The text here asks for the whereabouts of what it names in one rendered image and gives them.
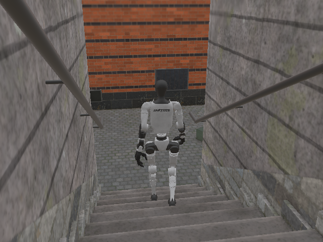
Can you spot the robot left hand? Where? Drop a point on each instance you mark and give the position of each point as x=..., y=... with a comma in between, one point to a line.
x=137, y=157

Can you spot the right robot upper arm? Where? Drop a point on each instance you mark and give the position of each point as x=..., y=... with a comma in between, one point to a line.
x=179, y=114

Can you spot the left robot upper arm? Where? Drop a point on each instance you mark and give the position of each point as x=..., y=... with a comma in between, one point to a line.
x=144, y=115

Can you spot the robot foot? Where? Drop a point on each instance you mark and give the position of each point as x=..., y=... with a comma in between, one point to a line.
x=154, y=197
x=171, y=203

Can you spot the robot right hand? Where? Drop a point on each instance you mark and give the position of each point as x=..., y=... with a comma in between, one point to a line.
x=178, y=138

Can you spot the right robot forearm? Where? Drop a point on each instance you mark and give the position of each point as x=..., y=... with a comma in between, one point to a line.
x=182, y=132

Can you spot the robot left foot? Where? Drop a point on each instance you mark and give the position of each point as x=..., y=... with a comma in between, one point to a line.
x=154, y=197

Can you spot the robot right foot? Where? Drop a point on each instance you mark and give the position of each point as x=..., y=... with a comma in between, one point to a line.
x=171, y=203

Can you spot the left robot forearm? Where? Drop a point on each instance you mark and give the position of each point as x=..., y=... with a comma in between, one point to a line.
x=141, y=140

